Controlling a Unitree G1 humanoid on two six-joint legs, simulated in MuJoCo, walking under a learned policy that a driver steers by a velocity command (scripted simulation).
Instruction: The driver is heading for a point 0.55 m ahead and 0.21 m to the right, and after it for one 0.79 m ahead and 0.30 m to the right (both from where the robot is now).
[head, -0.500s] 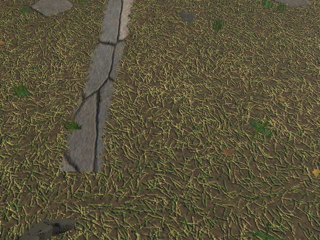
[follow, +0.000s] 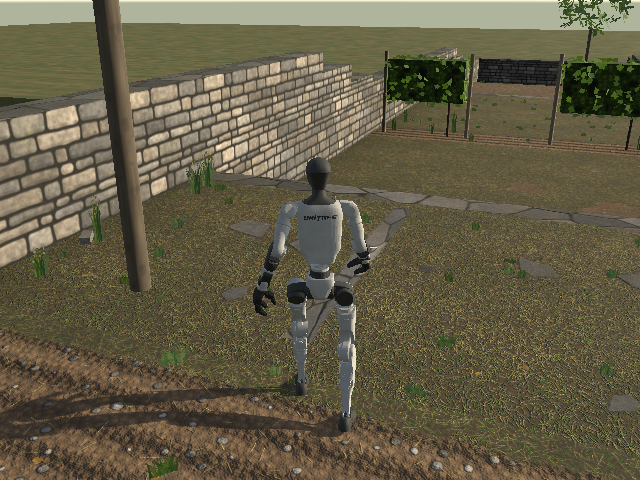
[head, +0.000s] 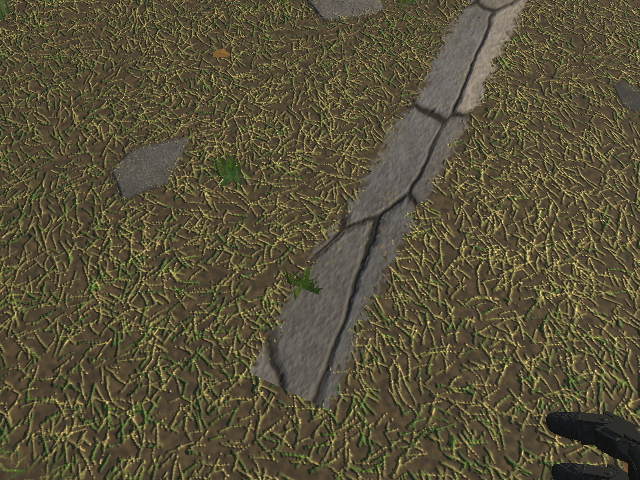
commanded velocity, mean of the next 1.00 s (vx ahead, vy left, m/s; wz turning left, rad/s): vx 0.50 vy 0.00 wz -0.40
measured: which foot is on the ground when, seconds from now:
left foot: down 0.00-0.54, up 0.56-0.98, down 1.00-1.00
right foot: down 0.00-0.00, up 0.02-0.50, down 0.52-1.00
